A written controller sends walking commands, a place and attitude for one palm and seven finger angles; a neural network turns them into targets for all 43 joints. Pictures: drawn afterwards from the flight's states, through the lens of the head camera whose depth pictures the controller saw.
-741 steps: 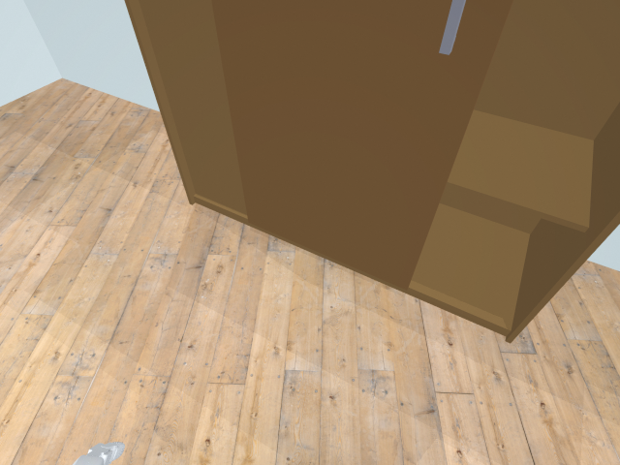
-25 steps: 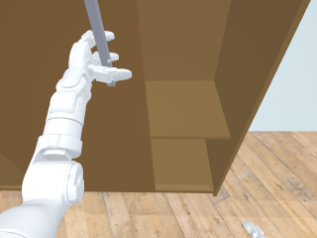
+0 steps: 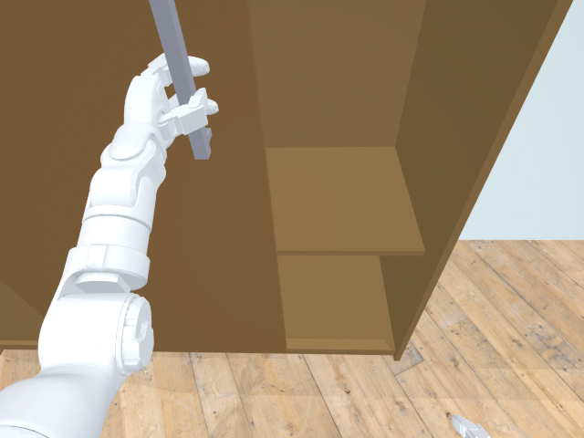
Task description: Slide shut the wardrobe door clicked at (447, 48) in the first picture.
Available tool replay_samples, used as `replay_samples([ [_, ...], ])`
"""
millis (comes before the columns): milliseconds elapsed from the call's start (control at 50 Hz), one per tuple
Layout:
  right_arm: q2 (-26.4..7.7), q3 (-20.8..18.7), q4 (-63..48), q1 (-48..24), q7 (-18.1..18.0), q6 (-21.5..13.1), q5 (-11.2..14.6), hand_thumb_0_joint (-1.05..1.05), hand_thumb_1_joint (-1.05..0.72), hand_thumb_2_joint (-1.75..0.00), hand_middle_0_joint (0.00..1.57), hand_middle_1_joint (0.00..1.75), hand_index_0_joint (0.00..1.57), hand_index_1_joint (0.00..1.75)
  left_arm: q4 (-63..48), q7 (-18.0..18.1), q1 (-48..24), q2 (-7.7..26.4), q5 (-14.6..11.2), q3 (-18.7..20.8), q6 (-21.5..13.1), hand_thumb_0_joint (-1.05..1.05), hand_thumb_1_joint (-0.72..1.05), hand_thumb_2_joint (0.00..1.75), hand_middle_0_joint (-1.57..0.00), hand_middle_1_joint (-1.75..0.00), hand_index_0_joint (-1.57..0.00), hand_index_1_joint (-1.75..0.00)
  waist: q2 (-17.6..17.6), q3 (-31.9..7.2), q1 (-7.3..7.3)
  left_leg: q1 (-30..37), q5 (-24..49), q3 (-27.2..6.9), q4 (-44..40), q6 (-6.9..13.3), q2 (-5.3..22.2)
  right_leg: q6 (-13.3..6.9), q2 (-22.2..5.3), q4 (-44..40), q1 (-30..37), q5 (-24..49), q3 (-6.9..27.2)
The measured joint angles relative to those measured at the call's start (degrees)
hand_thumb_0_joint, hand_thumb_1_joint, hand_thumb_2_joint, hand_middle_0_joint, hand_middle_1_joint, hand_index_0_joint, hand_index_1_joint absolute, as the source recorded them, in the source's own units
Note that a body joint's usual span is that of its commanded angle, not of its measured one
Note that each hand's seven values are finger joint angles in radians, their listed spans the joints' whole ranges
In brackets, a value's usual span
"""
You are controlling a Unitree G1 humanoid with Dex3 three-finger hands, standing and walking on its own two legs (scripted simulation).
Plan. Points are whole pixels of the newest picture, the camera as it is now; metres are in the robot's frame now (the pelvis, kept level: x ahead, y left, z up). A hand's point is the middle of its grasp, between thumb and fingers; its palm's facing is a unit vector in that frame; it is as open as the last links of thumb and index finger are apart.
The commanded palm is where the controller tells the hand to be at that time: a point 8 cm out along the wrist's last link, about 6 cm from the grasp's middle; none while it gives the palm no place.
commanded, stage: grip the handle and tug to test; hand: left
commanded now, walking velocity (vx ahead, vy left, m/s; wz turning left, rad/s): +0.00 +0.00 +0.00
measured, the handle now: (187, 77) +0.51 +0.15 +0.27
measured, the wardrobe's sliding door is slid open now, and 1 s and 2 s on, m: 0.37 0.37 0.37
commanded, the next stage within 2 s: tug the door sideways, standing still in 0.70 s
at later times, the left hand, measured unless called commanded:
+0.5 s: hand (200, 111) +0.45 +0.12 +0.25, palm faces +0.01 -1.00 -0.01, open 5.7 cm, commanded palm +0.41 +0.17 +0.24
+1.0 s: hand (200, 111) +0.45 +0.12 +0.25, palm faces +0.02 -1.00 -0.01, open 5.7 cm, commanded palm +0.43 +0.15 +0.24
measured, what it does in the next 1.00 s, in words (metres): stands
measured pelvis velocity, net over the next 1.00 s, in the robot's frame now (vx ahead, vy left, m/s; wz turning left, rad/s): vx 0.05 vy -0.01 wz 0.02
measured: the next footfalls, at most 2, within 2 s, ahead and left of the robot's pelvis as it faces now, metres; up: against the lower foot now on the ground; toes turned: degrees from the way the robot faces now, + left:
none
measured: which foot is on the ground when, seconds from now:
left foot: down 0.00-1.00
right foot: down 0.00-1.00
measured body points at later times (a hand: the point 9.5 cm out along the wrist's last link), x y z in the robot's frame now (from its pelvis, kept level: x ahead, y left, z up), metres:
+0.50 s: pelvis +0.01 +0.00 +0.00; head +0.01 -0.03 +0.45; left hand +0.44 +0.18 +0.25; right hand +0.15 -0.25 -0.11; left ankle +0.00 +0.11 -0.74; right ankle -0.02 -0.12 -0.74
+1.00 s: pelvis +0.05 -0.01 +0.00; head +0.05 -0.03 +0.45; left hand +0.44 +0.18 +0.25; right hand +0.23 -0.24 -0.10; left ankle +0.00 +0.11 -0.74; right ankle -0.02 -0.11 -0.74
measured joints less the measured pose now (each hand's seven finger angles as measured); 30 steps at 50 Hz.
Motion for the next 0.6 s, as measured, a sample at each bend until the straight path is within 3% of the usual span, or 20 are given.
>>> replay_samples([
  [360,0.02,0.09,-1.82,-1.91,0.25,1.43,0.05,0.01,-0.90,-0.90,0.20,0.30,0.20,0.30,-5.44,-0.08,3.52,-0.33,-0.16,0.49,2.22,0.01,0.74,0.80,-0.40,-1.40,-0.35,-1.37,0.15,-0.41,0.07,1.22,-0.56,0.31,-0.48,-0.14,0.11,-0.07,0.13,-0.43,1.05,-0.46,0.35],
  [600,0.17,0.06,-4.22,-3.20,1.06,3.58,0.11,0.01,-0.90,-0.90,0.20,0.30,0.20,0.30,-16.90,0.92,10.46,-0.97,-0.84,1.47,5.94,0.00,0.77,0.79,-0.36,-1.40,-0.29,-1.37,0.56,-0.82,-0.28,2.77,-1.23,1.16,-1.54,-0.19,0.12,0.02,0.15,-1.14,2.11,-1.02,1.23],
])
